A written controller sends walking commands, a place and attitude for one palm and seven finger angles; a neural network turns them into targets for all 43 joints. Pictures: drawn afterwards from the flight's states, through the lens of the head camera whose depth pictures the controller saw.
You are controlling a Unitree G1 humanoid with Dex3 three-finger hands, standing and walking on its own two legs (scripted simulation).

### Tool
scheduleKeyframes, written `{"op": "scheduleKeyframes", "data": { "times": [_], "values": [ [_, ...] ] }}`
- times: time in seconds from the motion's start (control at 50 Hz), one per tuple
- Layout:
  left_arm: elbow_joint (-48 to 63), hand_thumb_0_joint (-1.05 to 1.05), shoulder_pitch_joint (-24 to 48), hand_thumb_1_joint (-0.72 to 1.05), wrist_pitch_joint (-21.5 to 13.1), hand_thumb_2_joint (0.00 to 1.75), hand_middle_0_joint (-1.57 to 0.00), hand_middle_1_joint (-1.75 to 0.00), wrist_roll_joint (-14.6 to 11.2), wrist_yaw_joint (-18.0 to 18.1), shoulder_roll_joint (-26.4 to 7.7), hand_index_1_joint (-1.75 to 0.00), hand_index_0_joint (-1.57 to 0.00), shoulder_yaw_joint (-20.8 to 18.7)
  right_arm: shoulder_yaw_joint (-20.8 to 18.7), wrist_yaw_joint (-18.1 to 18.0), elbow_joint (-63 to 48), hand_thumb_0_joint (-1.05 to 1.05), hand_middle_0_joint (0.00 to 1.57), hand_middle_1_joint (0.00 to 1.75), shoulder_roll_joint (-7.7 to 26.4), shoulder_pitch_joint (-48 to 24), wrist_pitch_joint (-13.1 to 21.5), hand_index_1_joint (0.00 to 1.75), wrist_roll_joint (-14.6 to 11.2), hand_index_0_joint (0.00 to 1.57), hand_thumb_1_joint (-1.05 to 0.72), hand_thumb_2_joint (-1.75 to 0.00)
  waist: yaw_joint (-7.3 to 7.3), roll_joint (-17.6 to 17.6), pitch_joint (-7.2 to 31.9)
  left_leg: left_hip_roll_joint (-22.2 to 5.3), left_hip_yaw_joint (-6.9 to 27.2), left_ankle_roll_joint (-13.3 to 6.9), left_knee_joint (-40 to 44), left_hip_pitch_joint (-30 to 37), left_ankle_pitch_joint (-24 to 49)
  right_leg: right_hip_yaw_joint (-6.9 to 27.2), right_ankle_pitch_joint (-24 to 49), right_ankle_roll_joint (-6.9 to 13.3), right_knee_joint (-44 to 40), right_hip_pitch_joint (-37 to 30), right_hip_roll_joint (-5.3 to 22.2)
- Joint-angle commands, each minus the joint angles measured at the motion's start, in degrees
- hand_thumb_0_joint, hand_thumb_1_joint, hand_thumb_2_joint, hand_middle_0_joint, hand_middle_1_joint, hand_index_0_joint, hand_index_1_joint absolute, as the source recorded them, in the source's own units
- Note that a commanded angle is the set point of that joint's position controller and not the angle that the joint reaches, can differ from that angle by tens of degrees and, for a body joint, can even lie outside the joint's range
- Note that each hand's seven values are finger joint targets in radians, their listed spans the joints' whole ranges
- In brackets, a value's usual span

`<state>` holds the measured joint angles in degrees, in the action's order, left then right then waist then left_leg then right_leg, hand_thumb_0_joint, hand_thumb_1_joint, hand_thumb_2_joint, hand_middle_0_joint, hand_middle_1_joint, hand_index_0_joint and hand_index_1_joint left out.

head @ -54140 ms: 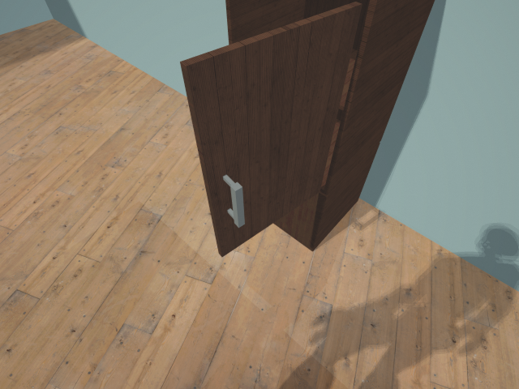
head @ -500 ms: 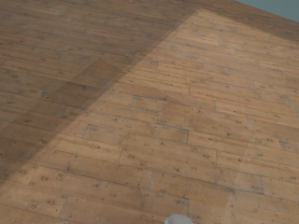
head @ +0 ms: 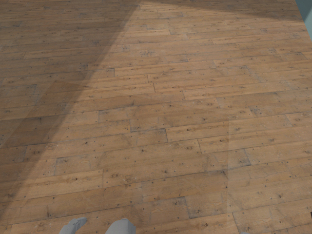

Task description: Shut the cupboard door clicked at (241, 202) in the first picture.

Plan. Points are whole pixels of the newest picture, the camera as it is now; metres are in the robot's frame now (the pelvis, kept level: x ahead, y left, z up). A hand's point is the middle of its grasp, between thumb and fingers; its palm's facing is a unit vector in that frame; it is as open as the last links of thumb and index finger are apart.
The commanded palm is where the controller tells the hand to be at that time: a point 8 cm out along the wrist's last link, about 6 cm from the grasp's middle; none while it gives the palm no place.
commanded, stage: turn to face it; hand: left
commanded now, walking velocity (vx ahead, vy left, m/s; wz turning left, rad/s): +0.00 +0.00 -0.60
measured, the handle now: out of the picture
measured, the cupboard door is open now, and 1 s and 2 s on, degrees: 23 23 23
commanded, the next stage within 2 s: none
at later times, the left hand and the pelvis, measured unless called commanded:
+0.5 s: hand (98, 216) +0.18 +0.18 -0.15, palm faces -0.28 -0.92 -0.29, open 7.4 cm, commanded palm none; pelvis +0.01 +0.00 -0.01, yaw -18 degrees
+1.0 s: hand (115, 196) +0.23 +0.14 -0.16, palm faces -0.54 -0.82 -0.20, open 7.4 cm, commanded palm none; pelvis +0.03 +0.02 +0.01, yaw -36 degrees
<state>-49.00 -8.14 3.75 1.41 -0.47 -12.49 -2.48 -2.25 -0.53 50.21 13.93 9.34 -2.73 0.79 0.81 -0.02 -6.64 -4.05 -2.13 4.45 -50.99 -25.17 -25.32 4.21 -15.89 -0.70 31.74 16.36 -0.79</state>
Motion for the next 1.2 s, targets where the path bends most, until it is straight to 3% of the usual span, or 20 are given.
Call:
{"op": "scheduleKeyframes", "data": {
  "times": [0.0, 0.02, 0.06, 0.08, 0.16, 0.36, 0.38, 0.4, 0.42, 0.46, 0.52, 0.7, 0.72, 0.76, 0.84, 1.02, 1.08, 1.12, 1.14, 1.18],
  "values": [
    [4.8, 0.0, 2.4, 0.9, -1.3, 0.9, -0.2, -0.3, 0.0, 0.3, -12.8, -0.3, -0.2, -4.4, -1.4, -1.1, -3.1, 0.0, 0.2, 0.3, 4.9, 6.5, 1.9, 0.3, -0.5, 0.2, -0.9, -0.9, 1.52, 10.0, 10.0, 2.7, -0.9, -0.5, 17.0, 10.4, 7.7, 13.5, 19.2, 7.8, -4.7, 0.3, 10.0],
    [5.2, 0.0, 3.5, 0.9, -1.0, 0.9, -0.2, -0.3, -0.4, 0.2, -11.5, -0.3, -0.2, -4.1, -1.7, -1.3, -2.3, 0.0, 0.2, 0.3, 6.3, 9.6, 2.5, 0.3, -0.4, 0.2, -0.9, -0.9, 3.2, 7.5, 10.8, 1.1, 0.4, -1.1, 25.2, 17.5, 12.1, 11.4, 13.2, 5.0, -1.5, 5.1, 7.3],
    [7.2, 0.0, 1.0, 0.9, -0.8, 0.9, -0.2, -0.3, -0.8, -0.5, -5.9, -0.3, -0.2, -3.1, -3.1, -1.7, -3.3, 0.0, 0.2, 0.3, 15.1, 11.1, 3.1, 0.3, 0.9, 0.2, -0.9, -0.9, 2.87, -19.5, 11.1, -22.8, 24.1, -11.5, 36.1, 21.2, 16.6, -2.7, -20.3, -1.1, 22.5, 17.2, -2.8],
    [6.2, 0.0, 1.8, 0.9, -0.6, 0.9, -0.2, -0.3, 0.0, -0.6, -7.8, -0.3, -0.2, -3.5, -2.8, -1.8, -3.4, 0.0, 0.2, 0.3, 13.8, 9.3, 3.2, 0.3, 1.1, 0.2, -0.9, -0.9, 2.88, -16.2, 10.1, -23.7, 24.0, -13.9, 36.4, 16.5, 15.6, -0.2, -19.6, -1.1, 31.7, 16.3, 0.0],
    [3.7, 0.0, 0.9, 0.9, -0.2, 0.9, -0.2, -0.3, -0.2, -2.3, -6.4, -0.3, -0.2, -3.7, -1.7, -2.1, -5.2, 0.0, 0.2, 0.3, 9.7, 2.0, 3.1, 0.3, 1.2, 0.2, -0.9, -0.9, -0.5, -10.7, 6.8, -15.6, 6.2, -11.9, 32.0, 15.5, 27.3, -4.3, -11.8, -2.5, 32.7, 14.8, 2.8],
    [2.9, 0.0, -1.7, 0.9, -1.0, 0.9, -0.2, -0.3, -0.2, -2.0, -5.8, -0.3, -0.2, -2.9, -3.4, -1.0, -2.2, 0.0, 0.2, 0.3, 11.9, 3.7, 2.0, 0.3, 0.6, 0.2, -0.9, -0.9, -0.98, -11.1, 9.5, -16.2, -3.8, -8.5, 21.6, 15.1, 29.7, -10.9, -0.9, -0.1, 0.7, -2.5, 0.0],
    [1.9, 0.0, -4.7, 0.9, -1.3, 0.9, -0.2, -0.3, -0.1, -1.8, -7.6, -0.3, -0.2, -3.4, -3.5, -0.8, -2.6, 0.0, 0.2, 0.3, 11.4, 3.0, 1.9, 0.3, 0.3, 0.2, -0.9, -0.9, -2.59, -7.2, 10.3, -14.0, -5.4, -6.0, 15.7, 10.7, 24.8, -9.0, 5.1, 1.0, -6.2, -9.2, 1.2],
    [1.2, 0.0, -7.8, 0.9, -2.1, 0.9, -0.2, -0.3, 0.4, -1.1, -13.2, -0.3, -0.2, -4.3, -2.9, -0.5, -4.0, 0.0, 0.2, 0.3, 8.0, 2.8, 1.7, 0.3, -0.2, 0.2, -0.9, -0.9, -4.15, 8.3, 11.5, -7.6, -9.9, -2.0, 3.7, 0.0, 9.1, 6.1, 15.5, 5.2, -12.7, -17.7, 13.0],
    [0.5, 0.0, -9.6, 0.9, -2.2, 0.9, -0.2, -0.3, 0.1, -0.4, -16.9, -0.3, -0.2, -4.7, -2.0, -0.6, -6.5, 0.0, 0.2, 0.3, 5.7, -1.4, 1.3, 0.3, -0.1, 0.2, -0.9, -0.9, -5.75, 16.6, 8.8, -1.1, -6.3, -0.3, -8.2, -9.5, -12.1, 18.2, 30.4, 11.5, -13.3, -15.5, 22.6],
    [1.1, 0.0, -6.6, 0.9, -2.1, 0.9, -0.2, -0.3, 0.0, 0.9, -14.9, -0.3, -0.2, -4.9, -1.9, -1.5, -6.1, 0.0, 0.2, 0.3, 6.2, -2.7, 0.8, 0.3, 0.0, 0.2, -0.9, -0.9, -4.08, 16.4, 7.8, -2.4, 2.3, -0.5, -16.5, -13.3, -7.2, 18.1, 25.8, 14.0, -12.5, -12.9, 19.9],
    [3.3, 0.0, -0.9, 0.9, -2.1, 0.9, -0.2, -0.3, 0.0, 1.0, -11.6, -0.3, -0.2, -3.7, -1.8, -0.9, -3.9, 0.0, 0.2, 0.3, 6.4, -0.5, 0.9, 0.3, 0.1, 0.2, -0.9, -0.9, -1.18, 9.7, 9.1, -2.3, 1.7, 0.5, -12.8, -7.7, 0.4, 9.4, 26.1, 11.6, -9.9, -9.6, 14.5],
    [3.3, 0.0, 0.9, 0.9, -1.4, 0.9, -0.2, -0.3, -0.1, 0.5, -12.7, -0.3, -0.2, -4.4, -1.4, -1.3, -3.4, 0.0, 0.2, 0.3, 5.1, 4.5, 1.9, 0.3, -0.6, 0.2, -0.9, -0.9, 0.77, 9.7, 10.4, 2.6, -0.2, -0.5, 19.1, 9.1, 8.0, 14.5, 21.5, 8.3, -5.0, -2.9, 10.3],
    [3.7, 0.0, 1.7, 0.9, -1.2, 0.9, -0.2, -0.3, -0.5, 0.5, -11.1, -0.3, -0.2, -4.1, -1.6, -1.5, -2.6, 0.0, 0.2, 0.3, 6.5, 7.3, 2.5, 0.3, -0.4, 0.2, -0.9, -0.9, 2.08, 6.4, 11.4, 0.6, 1.3, -1.2, 27.7, 16.8, 12.8, 12.7, 16.6, 5.5, -1.4, 2.4, 7.6],
    [5.9, 0.0, -0.2, 0.9, -1.0, 0.9, -0.2, -0.3, -0.8, -0.5, -6.4, -0.3, -0.2, -3.1, -3.0, -1.7, -3.7, 0.0, 0.2, 0.3, 15.1, 9.0, 2.8, 0.3, 0.8, 0.2, -0.9, -0.9, 1.94, -18.4, 11.1, -22.7, 23.1, -11.7, 35.8, 22.0, 20.6, -1.8, -19.4, -0.6, 20.8, 16.4, -2.7],
    [3.4, 0.0, 0.8, 0.9, -0.4, 0.9, -0.2, -0.3, 0.0, -1.9, -7.7, -0.3, -0.2, -4.0, -1.6, -2.1, -5.5, 0.0, 0.2, 0.3, 10.0, 0.9, 3.0, 0.3, 1.1, 0.2, -0.9, -0.9, -1.05, -9.7, 6.4, -16.8, 9.3, -12.5, 32.9, 14.6, 26.7, -2.5, -12.3, -2.2, 35.1, 15.7, 2.6],
    [4.3, 0.0, 3.4, 0.9, -0.6, 0.9, -0.2, -0.3, -0.3, -2.2, -5.0, -0.3, -0.2, -2.5, -3.1, -1.2, -2.3, 0.0, 0.2, 0.3, 11.8, 5.4, 2.4, 0.3, 1.0, 0.2, -0.9, -0.9, 1.45, -13.6, 9.6, -16.9, -1.5, -11.2, 26.2, 19.7, 36.1, -9.6, -9.9, -1.3, 12.7, 6.0, 0.9],
    [2.2, 0.0, -3.4, 0.9, -1.4, 0.9, -0.2, -0.3, -0.2, -1.9, -7.2, -0.3, -0.2, -3.0, -3.5, -0.8, -2.5, 0.0, 0.2, 0.3, 12.2, 3.1, 2.0, 0.3, 0.4, 0.2, -0.9, -0.9, -2.53, -8.8, 11.7, -14.4, -5.9, -6.2, 15.6, 14.3, 29.8, -9.8, 5.0, 0.5, -5.7, -7.5, 0.5],
    [0.1, 0.0, -9.3, 0.9, -2.6, 0.9, -0.2, -0.3, 0.2, -0.4, -17.2, -0.3, -0.2, -4.8, -1.9, -0.4, -6.4, 0.0, 0.2, 0.3, 5.5, -0.4, 1.7, 0.3, -0.1, 0.2, -0.9, -0.9, -5.6, 17.9, 10.9, -1.2, -8.2, 0.1, -7.6, -9.8, -12.1, 17.8, 35.0, 10.8, -11.5, -19.4, 22.0],
    [0.1, 0.0, -10.9, 0.9, -2.2, 0.9, -0.2, -0.3, -0.4, 0.3, -17.5, -0.3, -0.2, -4.7, -1.7, -1.0, -7.3, 0.0, 0.2, 0.3, 6.7, -2.3, 1.0, 0.3, -0.1, 0.2, -0.9, -0.9, -6.38, 11.5, 9.8, -2.0, -0.8, -0.3, -13.6, -10.7, -11.5, 18.0, 38.1, 14.1, -10.6, -15.5, 23.9],
    [1.2, 0.0, -4.9, 0.9, -2.3, 0.9, -0.2, -0.3, -0.3, 1.1, -13.9, -0.3, -0.2, -4.4, -1.6, -1.6, -5.5, 0.0, 0.2, 0.3, 7.2, -1.8, 1.1, 0.3, 0.0, 0.2, -0.9, -0.9, -3.49, 15.7, 9.4, -3.1, 2.8, 0.2, -17.2, -14.0, -5.5, 14.7, 34.8, 13.4, -9.3, -16.4, 18.5]
  ]
}}
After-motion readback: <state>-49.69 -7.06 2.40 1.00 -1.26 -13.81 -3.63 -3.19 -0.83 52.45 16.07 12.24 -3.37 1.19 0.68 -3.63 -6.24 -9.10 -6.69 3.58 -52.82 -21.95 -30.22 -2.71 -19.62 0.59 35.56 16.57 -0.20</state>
